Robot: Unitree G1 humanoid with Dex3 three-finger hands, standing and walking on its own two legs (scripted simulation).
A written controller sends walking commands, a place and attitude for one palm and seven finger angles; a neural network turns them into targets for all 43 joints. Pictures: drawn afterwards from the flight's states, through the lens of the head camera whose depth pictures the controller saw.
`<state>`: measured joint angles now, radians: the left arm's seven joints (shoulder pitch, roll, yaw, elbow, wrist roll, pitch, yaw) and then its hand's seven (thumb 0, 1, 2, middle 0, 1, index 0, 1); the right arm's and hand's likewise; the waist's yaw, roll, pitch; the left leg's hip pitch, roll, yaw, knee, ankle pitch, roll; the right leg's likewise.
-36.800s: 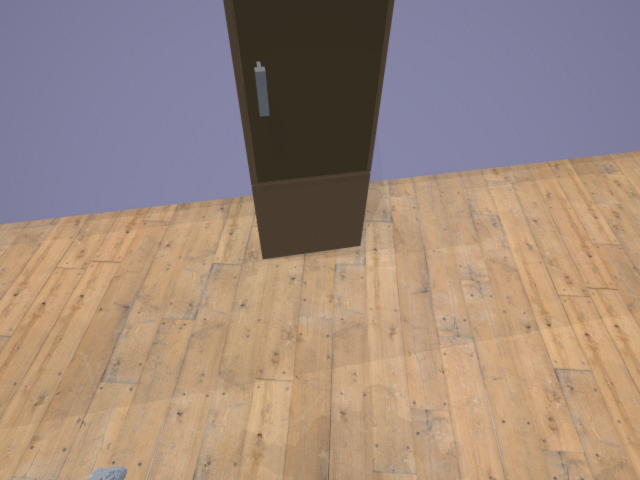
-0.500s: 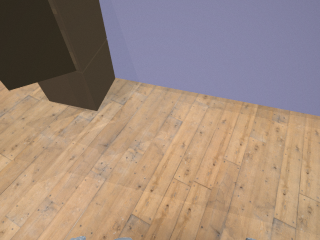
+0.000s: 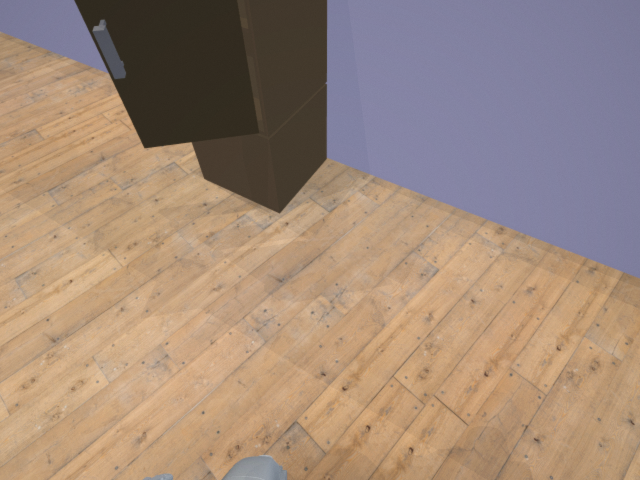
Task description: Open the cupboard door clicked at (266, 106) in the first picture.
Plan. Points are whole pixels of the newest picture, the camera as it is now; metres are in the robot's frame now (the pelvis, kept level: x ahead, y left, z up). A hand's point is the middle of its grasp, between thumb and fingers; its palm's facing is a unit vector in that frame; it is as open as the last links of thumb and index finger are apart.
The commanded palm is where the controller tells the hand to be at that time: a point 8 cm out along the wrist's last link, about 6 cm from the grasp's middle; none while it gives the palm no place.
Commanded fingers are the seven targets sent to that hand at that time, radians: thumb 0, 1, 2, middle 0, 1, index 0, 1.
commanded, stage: turn to face it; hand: left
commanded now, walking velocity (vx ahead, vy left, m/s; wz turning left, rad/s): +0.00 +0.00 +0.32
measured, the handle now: (111, 48) +1.04 +0.58 -0.01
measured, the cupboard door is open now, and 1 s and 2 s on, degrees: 42 42 42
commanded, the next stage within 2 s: take the last steps up to it in 0.20 s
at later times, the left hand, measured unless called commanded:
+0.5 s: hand out of the picture +0.03 +0.20 -0.16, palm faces +0.23 -0.94 -0.25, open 7.4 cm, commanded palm none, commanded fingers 0.00 0.90 0.90 -0.20 -0.30 -0.20 -0.30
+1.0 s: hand out of the picture +0.10 +0.31 -0.17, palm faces +0.30 -0.94 -0.18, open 7.4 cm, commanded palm none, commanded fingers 0.00 0.90 0.90 -0.20 -0.30 -0.20 -0.30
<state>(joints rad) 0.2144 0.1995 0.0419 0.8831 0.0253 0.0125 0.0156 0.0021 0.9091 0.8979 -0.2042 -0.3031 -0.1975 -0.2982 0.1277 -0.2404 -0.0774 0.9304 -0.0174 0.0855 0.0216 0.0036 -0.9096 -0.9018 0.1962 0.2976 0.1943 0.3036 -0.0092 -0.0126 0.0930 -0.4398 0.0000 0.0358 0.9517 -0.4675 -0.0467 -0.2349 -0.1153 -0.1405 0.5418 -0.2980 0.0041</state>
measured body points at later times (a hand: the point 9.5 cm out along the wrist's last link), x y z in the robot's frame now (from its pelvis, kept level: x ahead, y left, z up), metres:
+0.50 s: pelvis +0.01 +0.00 -0.01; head +0.05 -0.01 +0.44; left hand +0.01 +0.25 -0.14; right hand +0.12 -0.23 -0.16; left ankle -0.02 +0.12 -0.69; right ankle +0.01 -0.12 -0.74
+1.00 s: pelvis +0.12 +0.11 +0.00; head +0.15 +0.13 +0.45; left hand +0.09 +0.36 -0.16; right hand +0.24 -0.10 -0.14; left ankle +0.10 +0.20 -0.74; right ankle +0.16 -0.01 -0.67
